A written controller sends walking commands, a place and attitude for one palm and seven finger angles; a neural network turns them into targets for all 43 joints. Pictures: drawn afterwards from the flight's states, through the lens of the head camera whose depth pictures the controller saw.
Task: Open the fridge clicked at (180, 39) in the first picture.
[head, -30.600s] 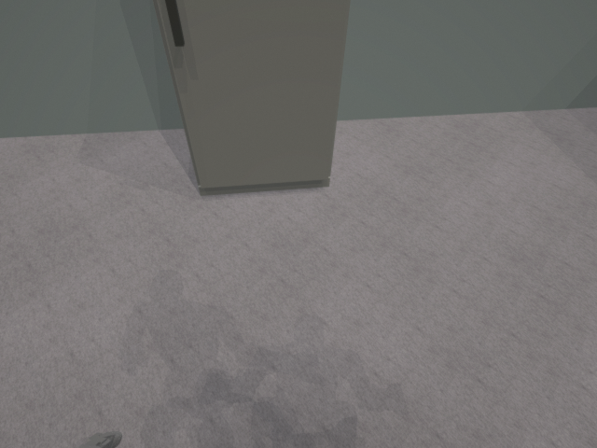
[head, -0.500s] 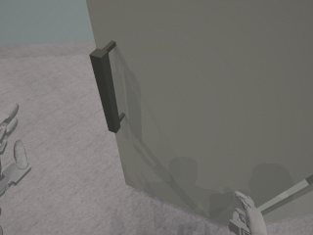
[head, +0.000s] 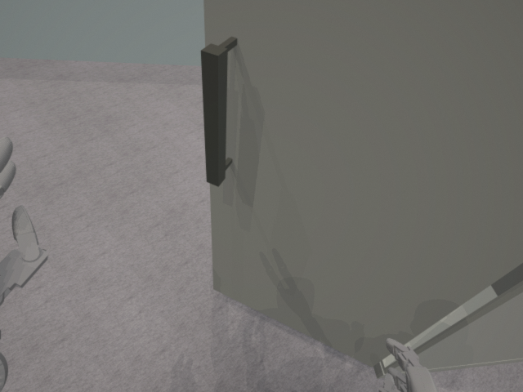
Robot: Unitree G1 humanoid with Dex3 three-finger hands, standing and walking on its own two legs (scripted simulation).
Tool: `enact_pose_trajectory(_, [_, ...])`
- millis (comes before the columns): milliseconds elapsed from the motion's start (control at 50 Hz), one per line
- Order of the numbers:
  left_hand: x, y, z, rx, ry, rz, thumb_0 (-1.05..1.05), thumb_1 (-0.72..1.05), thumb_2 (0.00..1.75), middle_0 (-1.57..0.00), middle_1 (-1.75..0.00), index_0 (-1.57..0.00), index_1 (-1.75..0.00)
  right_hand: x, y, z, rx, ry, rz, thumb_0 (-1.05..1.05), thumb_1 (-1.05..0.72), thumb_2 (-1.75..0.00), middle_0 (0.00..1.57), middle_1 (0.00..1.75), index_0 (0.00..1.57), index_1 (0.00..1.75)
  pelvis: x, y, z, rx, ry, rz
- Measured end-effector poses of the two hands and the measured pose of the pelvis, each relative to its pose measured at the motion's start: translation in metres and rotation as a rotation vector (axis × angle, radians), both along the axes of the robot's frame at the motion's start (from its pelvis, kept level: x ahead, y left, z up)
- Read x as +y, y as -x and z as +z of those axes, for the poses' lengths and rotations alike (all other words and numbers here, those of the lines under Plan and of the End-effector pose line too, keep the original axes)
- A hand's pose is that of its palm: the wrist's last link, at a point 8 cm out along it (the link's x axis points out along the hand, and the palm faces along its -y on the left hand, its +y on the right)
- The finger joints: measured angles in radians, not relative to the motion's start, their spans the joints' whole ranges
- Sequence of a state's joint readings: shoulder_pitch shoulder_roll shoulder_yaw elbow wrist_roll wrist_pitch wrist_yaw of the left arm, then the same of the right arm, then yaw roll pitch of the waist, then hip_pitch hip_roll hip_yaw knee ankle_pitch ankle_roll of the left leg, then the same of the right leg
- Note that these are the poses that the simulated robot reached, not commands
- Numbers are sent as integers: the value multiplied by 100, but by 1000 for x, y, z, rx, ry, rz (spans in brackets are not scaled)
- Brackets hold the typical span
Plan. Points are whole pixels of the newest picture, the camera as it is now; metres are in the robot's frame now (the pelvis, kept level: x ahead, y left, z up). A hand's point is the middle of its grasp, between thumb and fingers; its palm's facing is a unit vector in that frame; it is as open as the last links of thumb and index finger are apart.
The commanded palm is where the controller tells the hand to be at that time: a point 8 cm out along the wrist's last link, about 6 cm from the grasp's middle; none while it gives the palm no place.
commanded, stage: step back with the hand held close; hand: left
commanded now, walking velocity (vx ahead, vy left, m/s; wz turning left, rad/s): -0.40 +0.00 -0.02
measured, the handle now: (222, 119) +0.52 +0.11 +0.14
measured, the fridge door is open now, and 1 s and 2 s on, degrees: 59 59 59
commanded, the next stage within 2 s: stop stepping back and stand still in 0.32 s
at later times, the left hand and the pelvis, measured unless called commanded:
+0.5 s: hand out of the picture +0.09 +0.26 +0.17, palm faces +0.37 -0.82 -0.43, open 7.4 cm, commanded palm +0.03 +0.30 +0.20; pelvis -0.12 +0.01 +0.02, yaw -2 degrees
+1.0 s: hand out of the picture +0.00 +0.33 +0.17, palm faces +0.49 -0.83 -0.28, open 7.4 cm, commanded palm -0.06 +0.36 +0.20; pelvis -0.20 +0.06 +0.00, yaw +0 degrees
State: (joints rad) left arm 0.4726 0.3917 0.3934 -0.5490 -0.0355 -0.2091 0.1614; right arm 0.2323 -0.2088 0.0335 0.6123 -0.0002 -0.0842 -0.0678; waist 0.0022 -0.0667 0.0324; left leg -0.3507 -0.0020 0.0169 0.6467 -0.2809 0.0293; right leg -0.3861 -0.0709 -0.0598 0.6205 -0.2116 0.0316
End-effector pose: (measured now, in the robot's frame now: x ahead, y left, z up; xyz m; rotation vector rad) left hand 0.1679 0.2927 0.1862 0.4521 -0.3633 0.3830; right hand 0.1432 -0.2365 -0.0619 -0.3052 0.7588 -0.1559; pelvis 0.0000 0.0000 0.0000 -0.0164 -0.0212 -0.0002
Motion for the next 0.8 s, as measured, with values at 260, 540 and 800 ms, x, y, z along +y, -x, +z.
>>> enact_pose_trajectory(260, [0, 52, 31, 11, -126, -27, 2, 89, 90, -21, -30, -21, -31, 14, 43, 6, -61, -72, 10, 2, -90, -89, 21, 30, 20, 30, 1, 54, 10, 26, 23, -48])
enact_pose_trajectory(540, [19, 127, -5, 129, -17, -1, 1, 89, 90, -22, -30, -21, -31, 5, 118, 24, -54, 17, -54, 2, -90, -89, 21, 30, 20, 30, 15, 127, 14, 36, -24, -25])
enact_pose_trajectory(800, [55, 200, 24, -31, -36, 69, 2, 89, 90, -21, -30, -21, -31, 52, 186, 16, -68, -58, -1, 2, -90, -89, 21, 30, 20, 30, 40, 175, 17, -36, 12, 6])
